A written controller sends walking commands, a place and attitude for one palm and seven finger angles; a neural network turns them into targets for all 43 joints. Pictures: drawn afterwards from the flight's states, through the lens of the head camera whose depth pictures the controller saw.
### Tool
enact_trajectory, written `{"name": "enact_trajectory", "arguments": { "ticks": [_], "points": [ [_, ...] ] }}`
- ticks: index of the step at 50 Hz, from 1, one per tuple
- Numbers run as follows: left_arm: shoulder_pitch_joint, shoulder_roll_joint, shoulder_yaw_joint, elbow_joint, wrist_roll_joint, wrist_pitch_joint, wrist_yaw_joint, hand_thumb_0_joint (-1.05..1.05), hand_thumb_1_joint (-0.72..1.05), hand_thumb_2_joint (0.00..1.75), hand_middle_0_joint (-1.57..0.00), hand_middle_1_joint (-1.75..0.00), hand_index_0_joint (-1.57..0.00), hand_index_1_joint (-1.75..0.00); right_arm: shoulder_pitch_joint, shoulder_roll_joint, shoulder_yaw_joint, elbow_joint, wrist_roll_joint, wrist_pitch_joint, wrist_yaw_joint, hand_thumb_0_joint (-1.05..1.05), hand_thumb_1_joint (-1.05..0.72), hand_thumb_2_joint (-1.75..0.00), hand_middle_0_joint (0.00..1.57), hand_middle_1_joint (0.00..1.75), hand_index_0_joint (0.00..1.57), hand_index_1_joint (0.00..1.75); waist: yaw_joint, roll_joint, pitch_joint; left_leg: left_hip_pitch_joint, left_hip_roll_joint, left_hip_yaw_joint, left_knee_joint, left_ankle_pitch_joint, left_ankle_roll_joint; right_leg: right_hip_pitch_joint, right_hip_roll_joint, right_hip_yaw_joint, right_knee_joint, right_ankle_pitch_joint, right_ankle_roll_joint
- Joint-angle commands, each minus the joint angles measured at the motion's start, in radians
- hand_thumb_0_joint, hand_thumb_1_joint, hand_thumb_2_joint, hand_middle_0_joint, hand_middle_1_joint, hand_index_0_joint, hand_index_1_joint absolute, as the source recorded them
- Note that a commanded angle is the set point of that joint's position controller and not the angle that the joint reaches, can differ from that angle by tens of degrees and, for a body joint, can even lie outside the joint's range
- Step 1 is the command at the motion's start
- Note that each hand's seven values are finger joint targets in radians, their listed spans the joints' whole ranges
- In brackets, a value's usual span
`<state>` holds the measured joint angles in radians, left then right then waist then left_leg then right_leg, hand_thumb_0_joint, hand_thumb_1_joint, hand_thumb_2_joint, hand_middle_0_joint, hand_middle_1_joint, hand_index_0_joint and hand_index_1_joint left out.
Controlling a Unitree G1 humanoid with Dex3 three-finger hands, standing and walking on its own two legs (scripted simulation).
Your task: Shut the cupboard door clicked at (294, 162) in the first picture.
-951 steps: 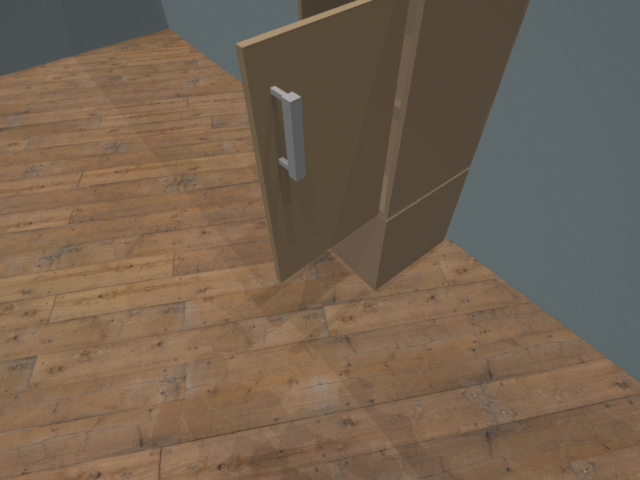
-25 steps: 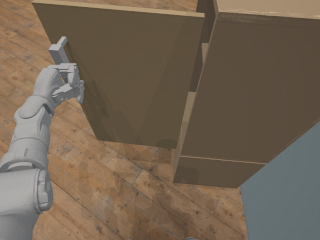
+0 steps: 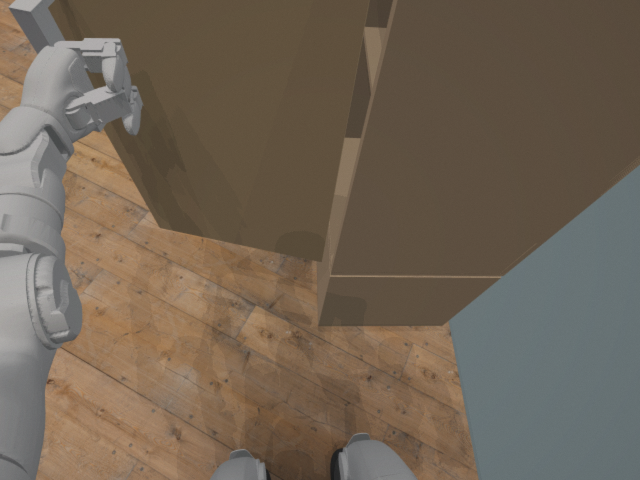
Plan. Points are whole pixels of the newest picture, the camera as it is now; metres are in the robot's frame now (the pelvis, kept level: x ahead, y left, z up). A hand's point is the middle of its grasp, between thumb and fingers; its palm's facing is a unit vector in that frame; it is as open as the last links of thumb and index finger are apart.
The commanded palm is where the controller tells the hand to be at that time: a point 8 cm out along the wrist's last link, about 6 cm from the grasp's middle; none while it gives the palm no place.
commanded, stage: push the door shut along its arc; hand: left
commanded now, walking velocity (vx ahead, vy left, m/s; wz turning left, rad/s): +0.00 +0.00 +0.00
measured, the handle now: (75, 62) +0.60 +0.23 +0.13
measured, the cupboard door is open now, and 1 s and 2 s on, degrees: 77 64 58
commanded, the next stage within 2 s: pull the fist back off the door in 0.82 s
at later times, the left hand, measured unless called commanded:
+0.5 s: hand (155, 69) +0.57 +0.13 +0.14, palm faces -0.36 -0.93 +0.01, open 3.0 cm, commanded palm +0.60 +0.17 +0.14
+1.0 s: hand (181, 52) +0.60 +0.10 +0.14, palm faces -0.26 -0.96 +0.11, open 3.3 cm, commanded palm +0.62 +0.12 +0.14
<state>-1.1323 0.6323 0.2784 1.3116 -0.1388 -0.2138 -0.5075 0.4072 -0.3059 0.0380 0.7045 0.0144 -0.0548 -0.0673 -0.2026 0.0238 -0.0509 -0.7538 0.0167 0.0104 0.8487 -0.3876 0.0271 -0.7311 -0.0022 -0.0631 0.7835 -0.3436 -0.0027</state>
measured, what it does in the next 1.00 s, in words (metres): stands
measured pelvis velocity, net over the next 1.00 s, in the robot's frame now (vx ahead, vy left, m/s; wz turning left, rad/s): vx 0.01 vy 0.01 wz -0.01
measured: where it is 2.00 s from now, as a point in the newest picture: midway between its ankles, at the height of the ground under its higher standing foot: outside the picture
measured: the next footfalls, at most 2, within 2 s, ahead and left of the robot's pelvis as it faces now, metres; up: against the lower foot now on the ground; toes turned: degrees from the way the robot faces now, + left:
none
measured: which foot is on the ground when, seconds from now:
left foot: down 0.00-1.00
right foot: down 0.00-1.00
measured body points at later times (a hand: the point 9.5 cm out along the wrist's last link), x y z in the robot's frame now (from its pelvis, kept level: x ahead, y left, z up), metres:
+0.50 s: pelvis +0.01 +0.00 -0.01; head +0.16 +0.01 +0.41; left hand +0.59 +0.18 +0.14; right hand -0.05 -0.27 -0.11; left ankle +0.01 +0.10 -0.70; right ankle +0.01 -0.12 -0.70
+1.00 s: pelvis +0.01 +0.01 -0.02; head +0.17 +0.02 +0.40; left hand +0.61 +0.16 +0.14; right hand -0.05 -0.26 -0.12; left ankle +0.01 +0.10 -0.70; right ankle +0.01 -0.12 -0.70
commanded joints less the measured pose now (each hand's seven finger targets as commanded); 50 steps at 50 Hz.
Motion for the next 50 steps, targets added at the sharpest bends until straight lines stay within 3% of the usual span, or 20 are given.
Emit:
{"name": "enact_trajectory", "arguments": {
  "ticks": [1,4,8,9,13,16,19,21,27,30,34,35,38,40,43,46,47,48,49,50],
  "points": [
    [-0.583,0.232,0.058,-0.185,-0.013,-0.046,-0.018,0.00,0.90,0.90,-1.30,-1.50,-1.30,-1.50,0.169,-0.194,-0.065,-0.035,0.001,-0.012,-0.019,0.00,-0.90,-0.90,0.20,0.30,0.20,0.30,-0.059,0.092,-0.458,0.367,0.005,-0.085,-0.055,0.326,0.007,0.047,0.039,0.031,-0.078,0.233,-0.020],
    [-0.607,0.276,0.080,-0.188,-0.003,-0.042,-0.015,0.00,0.90,0.90,-1.30,-1.50,-1.30,-1.50,0.178,-0.191,-0.057,-0.047,0.000,-0.003,-0.020,0.00,-0.90,-0.90,0.20,0.30,0.20,0.30,-0.050,0.138,-0.489,0.336,-0.003,-0.071,-0.035,0.355,0.007,0.072,0.041,0.033,-0.054,0.275,-0.023],
    [-0.606,0.359,0.116,-0.166,0.041,-0.038,-0.012,0.00,0.90,0.90,-1.30,-1.50,-1.30,-1.50,0.198,-0.190,-0.058,-0.060,-0.005,0.012,-0.020,0.00,-0.90,-0.90,0.20,0.30,0.20,0.30,-0.050,0.109,-0.511,0.275,-0.001,-0.062,-0.016,0.354,0.010,0.113,0.044,0.043,-0.043,0.309,-0.015],
    [-0.606,0.313,0.085,-0.170,0.034,-0.042,-0.016,0.00,0.90,0.90,-1.30,-1.50,-1.30,-1.50,0.200,-0.185,-0.058,-0.064,-0.003,0.015,-0.021,0.00,-0.90,-0.90,0.20,0.30,0.20,0.30,-0.057,0.121,-0.523,0.299,-0.003,-0.063,-0.013,0.390,0.010,0.099,0.048,0.036,-0.033,0.334,-0.019],
    [-0.651,0.319,0.073,-0.146,0.043,-0.018,-0.028,0.00,0.90,0.90,-1.30,-1.50,-1.30,-1.50,0.211,-0.190,-0.062,-0.054,-0.005,0.026,-0.022,0.00,-0.90,-0.90,0.20,0.30,0.20,0.30,-0.080,0.117,-0.505,0.275,0.002,-0.055,0.002,0.362,0.013,0.079,0.051,0.039,-0.040,0.329,-0.012],
    [-0.666,0.330,0.079,-0.163,0.036,-0.014,-0.041,0.00,0.90,0.90,-1.30,-1.50,-1.30,-1.50,0.216,-0.191,-0.064,-0.046,-0.007,0.030,-0.021,0.00,-0.90,-0.90,0.20,0.30,0.20,0.30,-0.079,0.138,-0.549,0.311,0.003,-0.056,0.017,0.406,0.011,0.076,0.055,0.035,-0.031,0.363,-0.015],
    [-0.697,0.277,0.044,-0.159,0.023,-0.008,-0.049,0.00,0.90,0.90,-1.30,-1.50,-1.30,-1.50,0.215,-0.187,-0.063,-0.037,-0.007,0.030,-0.021,0.00,-0.90,-0.90,0.20,0.30,0.20,0.30,-0.094,0.156,-0.529,0.331,0.001,-0.054,0.025,0.426,0.013,0.040,0.061,0.023,-0.026,0.366,-0.019],
    [-0.716,0.290,0.041,-0.146,0.029,-0.001,-0.051,0.00,0.90,0.90,-1.30,-1.50,-1.30,-1.50,0.217,-0.193,-0.061,-0.027,-0.008,0.032,-0.020,0.00,-0.90,-0.90,0.20,0.30,0.20,0.30,-0.102,0.151,-0.517,0.316,0.006,-0.060,0.030,0.410,0.012,0.024,0.060,0.023,-0.025,0.351,-0.018],
    [-0.768,0.229,-0.008,-0.105,0.028,0.008,-0.050,0.00,0.90,0.90,-1.30,-1.50,-1.30,-1.50,0.207,-0.194,-0.055,-0.010,-0.009,0.024,-0.020,0.00,-0.90,-0.90,0.20,0.30,0.20,0.30,-0.126,0.175,-0.479,0.326,0.012,-0.070,0.045,0.390,0.010,-0.061,0.063,0.007,-0.014,0.294,-0.020],
    [-0.816,0.200,-0.029,-0.136,0.027,0.001,-0.046,0.00,0.90,0.90,-1.30,-1.50,-1.30,-1.50,0.206,-0.196,-0.058,0.001,-0.013,0.017,-0.018,0.00,-0.90,-0.90,0.20,0.30,0.20,0.30,-0.132,0.215,-0.526,0.393,0.015,-0.081,0.060,0.433,0.008,-0.105,0.065,-0.003,0.001,0.286,-0.023],
    [-0.855,0.124,-0.069,-0.137,0.019,0.003,-0.039,0.00,0.90,0.90,-1.30,-1.50,-1.30,-1.50,0.210,-0.196,-0.057,0.019,-0.014,0.009,-0.019,0.00,-0.90,-0.90,0.20,0.30,0.20,0.30,-0.149,0.224,-0.513,0.426,0.016,-0.091,0.065,0.451,0.011,-0.167,0.069,-0.021,0.014,0.263,-0.028],
    [-0.871,0.147,-0.063,-0.146,0.027,0.001,-0.039,0.00,0.90,0.90,-1.30,-1.50,-1.30,-1.50,0.210,-0.199,-0.059,0.022,-0.016,0.007,-0.017,0.00,-0.90,-0.90,0.20,0.30,0.20,0.30,-0.147,0.237,-0.545,0.442,0.019,-0.094,0.071,0.455,0.008,-0.166,0.069,-0.017,0.016,0.261,-0.027],
    [-0.865,0.102,-0.086,-0.105,0.026,0.015,-0.041,0.00,0.90,0.90,-1.30,-1.50,-1.30,-1.50,0.203,-0.196,-0.057,0.031,-0.014,0.000,-0.019,0.00,-0.90,-0.90,0.20,0.30,0.20,0.30,-0.162,0.200,-0.517,0.403,0.015,-0.089,0.074,0.411,0.012,-0.173,0.068,-0.019,0.014,0.250,-0.024],
    [-0.895,0.090,-0.097,-0.128,0.024,0.008,-0.036,0.00,0.90,0.90,-1.30,-1.50,-1.30,-1.50,0.205,-0.199,-0.056,0.038,-0.016,-0.003,-0.020,0.00,-0.90,-0.90,0.20,0.30,0.20,0.30,-0.161,0.240,-0.528,0.440,0.017,-0.096,0.074,0.436,0.010,-0.207,0.072,-0.027,0.024,0.239,-0.028],
    [-0.903,0.057,-0.115,-0.112,0.024,0.011,-0.034,0.00,0.90,0.90,-1.30,-1.50,-1.30,-1.50,0.206,-0.197,-0.057,0.045,-0.015,-0.010,-0.020,0.00,-0.90,-0.90,0.20,0.30,0.20,0.30,-0.172,0.221,-0.518,0.432,0.015,-0.098,0.074,0.413,0.011,-0.218,0.072,-0.032,0.024,0.225,-0.028],
    [-0.930,0.044,-0.120,-0.133,0.022,0.008,-0.034,0.00,0.90,0.90,-1.30,-1.50,-1.30,-1.50,0.210,-0.197,-0.060,0.056,-0.018,-0.018,-0.019,0.00,-0.90,-0.90,0.20,0.30,0.20,0.30,-0.173,0.245,-0.560,0.485,0.014,-0.101,0.085,0.469,0.010,-0.235,0.076,-0.038,0.036,0.243,-0.032],
    [-0.982,0.143,0.139,-0.134,-0.037,0.044,0.181,0.00,0.90,0.90,-1.30,-1.50,-1.30,-1.50,0.294,-0.153,-0.041,0.010,-0.035,-0.028,-0.006,0.00,-0.90,-0.90,0.20,0.30,0.20,0.30,-0.146,0.274,-0.546,0.326,0.036,-0.128,0.068,0.424,-0.005,-0.158,0.057,0.005,-0.006,0.244,-0.023],
    [-0.937,0.102,0.103,-0.092,0.000,0.067,0.292,0.00,0.90,0.90,-1.30,-1.50,-1.30,-1.50,0.305,-0.154,-0.036,0.005,-0.039,-0.031,0.016,0.00,-0.90,-0.90,0.20,0.30,0.20,0.30,-0.149,0.246,-0.536,0.282,0.035,-0.127,0.052,0.384,-0.010,-0.133,0.057,0.006,0.000,0.230,-0.015],
    [-0.939,0.085,0.123,-0.091,0.021,0.064,0.387,0.00,0.90,0.90,-1.30,-1.50,-1.30,-1.50,0.330,-0.152,-0.041,0.002,-0.057,-0.032,0.031,0.00,-0.90,-0.90,0.20,0.30,0.20,0.30,-0.170,0.165,-0.517,0.267,0.035,-0.149,0.041,0.385,-0.008,-0.120,0.056,-0.007,-0.002,0.229,-0.005],
    [-0.944,0.064,0.113,-0.118,0.071,0.049,0.473,0.00,0.90,0.90,-1.30,-1.50,-1.30,-1.50,0.347,-0.151,-0.049,-0.005,-0.077,-0.027,0.054,0.00,-0.90,-0.90,0.20,0.30,0.20,0.30,-0.165,0.181,-0.530,0.272,0.035,-0.151,0.046,0.412,-0.011,-0.132,0.051,-0.006,0.005,0.234,0.000]
  ]
}}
